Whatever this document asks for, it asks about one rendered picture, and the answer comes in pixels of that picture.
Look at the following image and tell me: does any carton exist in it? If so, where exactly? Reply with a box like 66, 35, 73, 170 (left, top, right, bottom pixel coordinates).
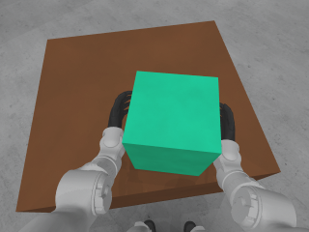
122, 71, 222, 176

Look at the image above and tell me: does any robot left forearm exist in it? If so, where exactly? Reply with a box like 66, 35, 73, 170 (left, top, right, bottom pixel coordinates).
55, 127, 126, 207

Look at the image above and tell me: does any right robot hand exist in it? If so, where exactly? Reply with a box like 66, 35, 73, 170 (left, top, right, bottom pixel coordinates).
219, 102, 236, 141

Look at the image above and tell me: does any left robot hand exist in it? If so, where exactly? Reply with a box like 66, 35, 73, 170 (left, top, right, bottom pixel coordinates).
107, 91, 133, 129

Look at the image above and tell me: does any robot left foot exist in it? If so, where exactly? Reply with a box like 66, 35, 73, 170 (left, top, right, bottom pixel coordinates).
144, 219, 156, 232

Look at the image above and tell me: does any robot right forearm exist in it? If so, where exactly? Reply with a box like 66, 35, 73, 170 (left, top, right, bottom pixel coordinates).
213, 139, 296, 226

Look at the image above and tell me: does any pedestal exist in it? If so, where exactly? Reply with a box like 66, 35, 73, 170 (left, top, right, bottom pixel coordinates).
15, 20, 281, 213

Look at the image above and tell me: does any left robot upper arm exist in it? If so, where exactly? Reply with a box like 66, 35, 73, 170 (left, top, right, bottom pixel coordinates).
18, 169, 112, 232

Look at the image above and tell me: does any right robot upper arm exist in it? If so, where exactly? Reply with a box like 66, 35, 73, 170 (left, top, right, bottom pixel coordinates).
231, 185, 309, 232

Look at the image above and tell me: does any robot left shin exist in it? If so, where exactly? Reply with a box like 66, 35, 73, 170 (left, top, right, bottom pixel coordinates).
134, 221, 149, 228

